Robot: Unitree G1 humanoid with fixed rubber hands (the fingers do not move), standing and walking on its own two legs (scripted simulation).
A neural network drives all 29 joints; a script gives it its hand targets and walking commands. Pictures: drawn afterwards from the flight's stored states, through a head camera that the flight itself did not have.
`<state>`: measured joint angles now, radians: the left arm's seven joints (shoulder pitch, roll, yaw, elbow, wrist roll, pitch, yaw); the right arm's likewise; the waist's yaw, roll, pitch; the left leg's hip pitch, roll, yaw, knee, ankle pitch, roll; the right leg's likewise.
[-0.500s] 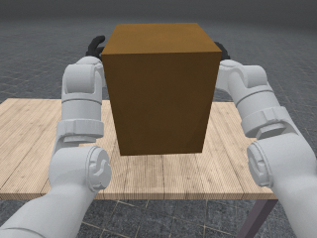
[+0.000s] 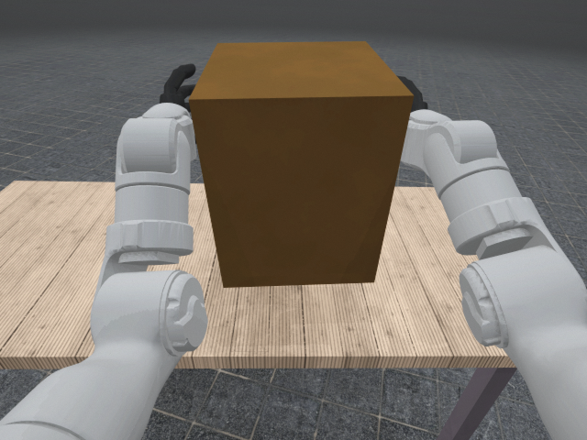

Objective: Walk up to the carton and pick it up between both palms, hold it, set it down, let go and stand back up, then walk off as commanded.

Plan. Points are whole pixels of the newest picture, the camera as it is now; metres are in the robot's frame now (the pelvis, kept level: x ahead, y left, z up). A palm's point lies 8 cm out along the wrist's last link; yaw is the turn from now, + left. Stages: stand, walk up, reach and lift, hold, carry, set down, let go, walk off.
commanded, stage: hold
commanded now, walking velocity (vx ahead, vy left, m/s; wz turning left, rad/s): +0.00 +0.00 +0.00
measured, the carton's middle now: (295, 162) +0.38 +0.00 +0.26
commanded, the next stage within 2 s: none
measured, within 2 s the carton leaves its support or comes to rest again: neither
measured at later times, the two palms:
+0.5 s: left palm (178, 122) +0.37 +0.15 +0.32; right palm (415, 130) +0.36 -0.14 +0.32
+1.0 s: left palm (176, 124) +0.37 +0.15 +0.32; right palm (411, 130) +0.37 -0.14 +0.31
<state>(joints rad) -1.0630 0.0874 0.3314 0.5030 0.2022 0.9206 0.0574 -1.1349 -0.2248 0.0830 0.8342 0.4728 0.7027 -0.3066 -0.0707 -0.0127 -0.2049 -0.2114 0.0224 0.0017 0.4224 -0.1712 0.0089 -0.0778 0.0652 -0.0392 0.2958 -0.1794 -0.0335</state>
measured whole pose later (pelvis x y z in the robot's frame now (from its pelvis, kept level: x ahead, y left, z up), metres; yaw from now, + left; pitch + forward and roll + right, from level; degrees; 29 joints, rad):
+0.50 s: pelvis +0.00 +0.00 +0.00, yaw +0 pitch -2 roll -2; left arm -1.06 0.08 0.34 0.51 0.20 0.92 0.06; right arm -1.14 -0.23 0.09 0.84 0.48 0.71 -0.30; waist -0.08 -0.01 -0.21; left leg -0.21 0.02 0.01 0.42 -0.17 0.01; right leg -0.08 0.07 -0.03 0.30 -0.18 -0.03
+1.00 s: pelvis +0.00 +0.00 +0.00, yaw +0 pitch -2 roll -2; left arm -1.07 0.10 0.33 0.53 0.19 0.91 0.06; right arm -1.14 -0.22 0.08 0.85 0.47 0.70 -0.31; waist -0.07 -0.02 -0.21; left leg -0.22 0.02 0.00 0.42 -0.17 0.01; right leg -0.09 0.07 -0.04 0.29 -0.18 -0.04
